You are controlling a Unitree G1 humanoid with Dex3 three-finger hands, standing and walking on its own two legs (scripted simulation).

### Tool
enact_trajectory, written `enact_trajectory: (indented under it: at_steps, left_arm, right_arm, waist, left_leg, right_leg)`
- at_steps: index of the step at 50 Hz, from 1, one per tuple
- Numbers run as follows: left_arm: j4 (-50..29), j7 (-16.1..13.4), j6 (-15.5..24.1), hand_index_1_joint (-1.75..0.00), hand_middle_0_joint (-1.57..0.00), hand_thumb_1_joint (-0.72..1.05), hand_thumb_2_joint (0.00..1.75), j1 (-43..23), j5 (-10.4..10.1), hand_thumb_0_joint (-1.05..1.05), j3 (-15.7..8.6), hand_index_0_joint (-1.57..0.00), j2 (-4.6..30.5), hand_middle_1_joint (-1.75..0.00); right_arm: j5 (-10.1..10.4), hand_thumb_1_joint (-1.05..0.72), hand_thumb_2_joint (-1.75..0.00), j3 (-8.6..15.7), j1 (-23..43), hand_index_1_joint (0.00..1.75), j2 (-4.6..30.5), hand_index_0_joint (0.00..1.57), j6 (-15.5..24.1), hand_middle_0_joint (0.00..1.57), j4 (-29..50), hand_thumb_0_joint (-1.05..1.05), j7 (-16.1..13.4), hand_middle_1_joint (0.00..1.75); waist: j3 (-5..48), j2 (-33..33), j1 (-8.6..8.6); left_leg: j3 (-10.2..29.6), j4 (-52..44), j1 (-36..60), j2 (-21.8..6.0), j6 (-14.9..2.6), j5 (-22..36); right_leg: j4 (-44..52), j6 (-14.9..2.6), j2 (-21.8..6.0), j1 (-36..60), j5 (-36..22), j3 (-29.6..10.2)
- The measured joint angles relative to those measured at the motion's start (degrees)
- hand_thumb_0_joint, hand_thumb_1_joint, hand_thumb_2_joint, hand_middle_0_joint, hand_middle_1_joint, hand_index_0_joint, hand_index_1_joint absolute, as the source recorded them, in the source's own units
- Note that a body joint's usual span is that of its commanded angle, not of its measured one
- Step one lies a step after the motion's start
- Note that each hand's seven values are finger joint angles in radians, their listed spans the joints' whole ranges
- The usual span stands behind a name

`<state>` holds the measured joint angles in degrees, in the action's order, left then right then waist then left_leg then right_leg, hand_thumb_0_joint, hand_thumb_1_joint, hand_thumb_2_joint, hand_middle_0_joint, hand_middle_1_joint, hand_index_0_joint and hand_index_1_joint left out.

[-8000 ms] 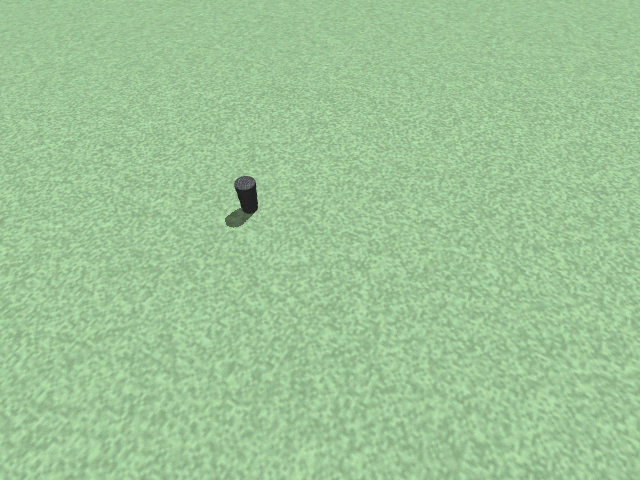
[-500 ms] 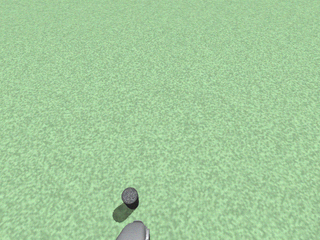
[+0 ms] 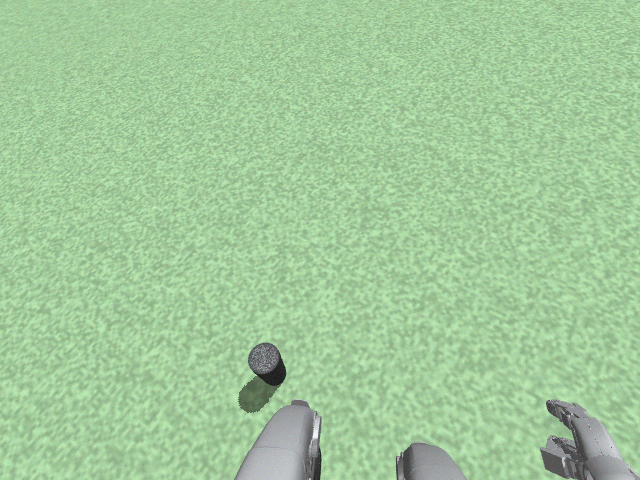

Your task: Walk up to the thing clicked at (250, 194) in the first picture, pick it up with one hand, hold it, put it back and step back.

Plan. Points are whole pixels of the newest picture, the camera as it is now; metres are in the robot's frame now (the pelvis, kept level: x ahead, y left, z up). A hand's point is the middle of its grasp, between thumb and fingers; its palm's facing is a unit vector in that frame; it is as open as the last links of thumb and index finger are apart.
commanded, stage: walk up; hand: left
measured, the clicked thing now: (269, 366) +0.45 +0.27 -0.66
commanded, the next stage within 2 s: stand in 1.76 s
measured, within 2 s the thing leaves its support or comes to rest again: neither
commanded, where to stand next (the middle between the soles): +0.12 +0.04 m, yaw +3 degrees
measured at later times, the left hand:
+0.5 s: hand out of the picture +0.02 +0.28 -0.12, palm faces +0.08 -0.93 -0.35, open 7.4 cm
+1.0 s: hand out of the picture +0.05 +0.31 -0.12, palm faces +0.06 -0.92 -0.40, open 7.4 cm
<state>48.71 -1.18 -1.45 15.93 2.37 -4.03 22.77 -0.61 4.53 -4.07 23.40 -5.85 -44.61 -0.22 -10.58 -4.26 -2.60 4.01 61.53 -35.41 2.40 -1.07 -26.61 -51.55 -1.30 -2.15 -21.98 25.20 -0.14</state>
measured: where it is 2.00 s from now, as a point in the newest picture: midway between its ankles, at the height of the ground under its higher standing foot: outside the picture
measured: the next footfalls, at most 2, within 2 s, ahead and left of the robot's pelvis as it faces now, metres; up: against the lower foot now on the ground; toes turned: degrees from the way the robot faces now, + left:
left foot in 0.28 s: -0.02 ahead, +0.15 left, +0.00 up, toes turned +4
right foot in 0.56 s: +0.08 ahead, -0.11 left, +0.00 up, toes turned +3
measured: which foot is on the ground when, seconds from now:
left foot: up 0.00-0.26, down 0.28-0.58, up 0.60-0.82, down 0.84-1.00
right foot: down 0.00-0.30, up 0.32-0.54, down 0.56-1.00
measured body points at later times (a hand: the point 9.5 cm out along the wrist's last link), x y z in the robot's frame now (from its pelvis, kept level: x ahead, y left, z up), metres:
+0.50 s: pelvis -0.02 +0.00 +0.03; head -0.02 +0.02 +0.48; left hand +0.01 +0.33 -0.09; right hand +0.05 -0.31 -0.07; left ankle -0.06 +0.15 -0.70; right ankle +0.04 -0.12 -0.67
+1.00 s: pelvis -0.01 +0.03 +0.02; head +0.01 +0.03 +0.47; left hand +0.04 +0.36 -0.09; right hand +0.09 -0.27 -0.10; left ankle +0.00 +0.15 -0.70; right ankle +0.05 -0.12 -0.70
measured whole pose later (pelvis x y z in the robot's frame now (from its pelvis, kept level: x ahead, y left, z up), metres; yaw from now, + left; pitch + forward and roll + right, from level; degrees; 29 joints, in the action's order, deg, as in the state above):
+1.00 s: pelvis -0.01 +0.03 +0.02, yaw +4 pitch -2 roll +0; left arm 56.2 -0.1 1.0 11.1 0.0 -1.4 23.2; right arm -1.0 1.5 -10.9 20.7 -0.8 -56.3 1.1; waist -4.4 -0.1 -0.4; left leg -2.1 38.5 -16.9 -1.0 -0.7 -19.2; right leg -37.8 -0.5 -2.3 -18.8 17.8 -1.8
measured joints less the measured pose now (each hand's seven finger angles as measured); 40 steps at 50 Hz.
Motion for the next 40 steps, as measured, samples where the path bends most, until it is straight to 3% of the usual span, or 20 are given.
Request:
enact_trajectory:
  at_steps: [3,5,9,12,13,14,16,18,20,26,28,30,34,40]
  left_arm:
    - [0.71,-0.11,-0.32,-0.3,-0.21,0.9,0.89,0.45,0.19,0.0,-0.29,-0.2,-0.77,-0.3]
    - [0.5,0.1,-0.07,-0.3,-0.21,0.9,0.9,0.09,0.32,0.01,-0.68,-0.2,-1.06,-0.3]
    - [-1.31,0.54,1.67,-0.3,-0.21,0.9,0.9,-0.3,0.73,0.01,-0.89,-0.2,-1.53,-0.3]
    - [-2.86,1.24,2.44,-0.3,-0.21,0.9,0.9,-0.18,0.49,0.0,-0.72,-0.2,-1.13,-0.3]
    - [-3.1,1.51,2.33,-0.3,-0.21,0.9,0.9,-0.16,0.29,0.0,-0.6,-0.2,-0.79,-0.3]
    - [-3.1,1.72,2.04,-0.3,-0.21,0.9,0.9,-0.19,0.02,0.0,-0.5,-0.2,-0.29,-0.3]
    - [-2.04,1.7,0.91,-0.3,-0.21,0.9,0.9,0.21,-0.55,0.0,-0.5,-0.2,0.64,-0.3]
    - [0.22,1.75,-0.23,-0.3,-0.21,0.9,0.9,0.77,-0.64,0.0,-0.21,-0.2,0.29,-0.3]
    - [1.61,2.21,-0.31,-0.3,-0.21,0.9,0.9,0.59,-0.96,0.01,0.1,-0.2,0.38,-0.3]
    - [2.73,3.21,1.85,-0.3,-0.21,0.9,0.9,-0.16,-1.54,0.01,0.38,-0.2,0.39,-0.3]
    - [3.27,2.98,2.82,-0.3,-0.21,0.9,0.9,-0.32,-1.39,0.01,0.57,-0.2,0.02,-0.3]
    - [3.97,2.39,3.81,-0.3,-0.21,0.9,0.9,-1.02,-0.95,0.0,0.72,-0.2,-1.12,-0.3]
    - [4.08,2.06,4.27,-0.3,-0.21,0.9,0.9,-1.76,-0.6,0.0,1.76,-0.2,-2.13,-0.3]
    - [4.17,1.57,4.45,-0.3,-0.21,0.9,0.89,-2.41,-0.74,0.0,2.5,-0.2,-1.76,-0.3]
  right_arm:
    - [0.89,-0.91,-0.89,0.45,-2.75,0.3,0.95,0.2,0.61,0.21,-1.62,0.0,0.13,0.3]
    - [1.03,-0.91,-0.89,0.38,-5.52,0.3,1.4,0.2,1.43,0.21,-2.69,0.0,0.22,0.3]
    - [0.47,-0.91,-0.89,-0.65,-11.19,0.3,1.75,0.2,2.44,0.21,-6.84,0.0,0.49,0.3]
    - [-0.31,-0.91,-0.89,-1.38,-13.47,0.3,1.17,0.2,2.98,0.21,-9.22,0.0,0.97,0.3]
    - [-0.45,-0.91,-0.89,-1.56,-13.79,0.3,0.9,0.2,3.52,0.21,-9.56,0.0,1.08,0.3]
    - [-0.58,-0.91,-0.89,-1.61,-13.79,0.3,0.45,0.2,4.26,0.21,-9.83,0.01,1.09,0.3]
    - [-1.03,-0.91,-0.89,-1.69,-13.43,0.3,-1.06,0.2,5.65,0.21,-9.77,0.01,0.92,0.3]
    - [-1.22,-0.91,-0.89,-1.97,-14.42,0.3,-1.43,0.2,6.67,0.21,-8.75,0.01,1.03,0.3]
    - [-1.21,-0.9,-0.89,-2.2,-14.84,0.3,-1.72,0.2,7.12,0.21,-8.35,0.0,0.97,0.3]
    - [-1.17,-0.9,-0.89,-2.38,-13.02,0.3,-0.59,0.2,7.85,0.21,-6.4,0.0,1.17,0.3]
    - [-0.84,-0.9,-0.89,-2.26,-12.11,0.3,0.47,0.2,7.23,0.21,-5.8,0.0,1.16,0.3]
    - [-0.27,-0.9,-0.89,-1.9,-10.88,0.3,1.46,0.2,6.27,0.21,-5.85,0.0,0.63,0.3]
    - [0.1,-0.91,-0.89,-1.98,-9.48,0.3,1.1,0.2,5.03,0.21,-6.85,0.0,0.08,0.3]
    - [-0.13,-0.91,-0.89,-2.1,-8.1,0.3,0.53,0.2,4.99,0.21,-8.01,0.0,0.9,0.3]
  waist:
    - [1.06,-0.89,-0.17]
    - [1.78,-1.18,0.01]
    - [4.04,-0.8,0.5]
    - [5.08,0.93,0.66]
    - [5.18,1.74,0.77]
    - [5.0,3.04,0.84]
    - [4.72,7.02,0.49]
    - [7.13,7.06,2.1]
    - [8.17,6.94,3.26]
    - [7.11,7.02,3.31]
    - [6.61,5.68,3.2]
    - [5.39,2.47,3.31]
    - [5.07,1.7,2.14]
    - [5.02,0.66,1.26]
  left_leg:
    - [4.01,11.41,-0.09,3.73,0.97,2.73]
    - [4.33,13.34,2.28,3.86,1.97,4.28]
    - [1.99,-0.63,11.87,0.65,3.08,0.79]
    - [-0.64,-14.61,18.52,-1.29,2.47,-3.9]
    - [-1.56,-20.13,20.74,-1.67,1.92,-3.13]
    - [-2.3,-24.82,22.65,-1.41,1.62,1.87]
    - [-4.23,-26.92,24.81,0.19,1.77,6.29]
    - [-3.31,-26.33,24.44,-0.76,0.9,5.5]
    - [-2.0,-27.17,24.92,-1.89,0.15,5.6]
    - [-2.35,-27.82,25.21,-3.58,1.89,5.88]
    - [-2.36,-24.61,23.93,-4.53,2.32,3.92]
    - [-0.65,-18.81,21.81,-6.14,0.9,1.29]
    - [-1.33,-9.98,16.85,-2.94,-0.58,-4.96]
    - [-3.41,-15.3,14.94,-3.83,-0.78,-0.44]
  right_leg:
    - [4.76,0.22,-0.8,-0.41,-3.72,0.04]
    - [7.66,-0.02,-1.21,-0.64,-5.69,0.68]
    - [11.3,-0.29,-2.32,0.12,-7.59,2.91]
    - [11.35,0.2,-3.3,0.66,-7.73,4.3]
    - [10.94,0.63,-3.61,0.71,-7.65,4.59]
    - [10.05,1.1,-4.17,0.65,-7.35,4.4]
    - [6.83,1.14,-5.08,0.22,-4.17,1.61]
    - [1.68,0.94,-2.3,-1.28,1.19,0.3]
    - [-1.7,0.63,-0.5,-2.08,1.35,-0.06]
    - [7.37,0.69,-0.71,-0.65,-2.1,0.07]
    - [13.85,0.84,0.03,1.9,-7.75,0.79]
    - [14.22,1.1,1.89,2.54,-11.3,2.34]
    - [13.84,0.62,0.82,2.61,-10.03,2.06]
    - [15.14,1.68,-0.06,2.66,-10.59,1.52]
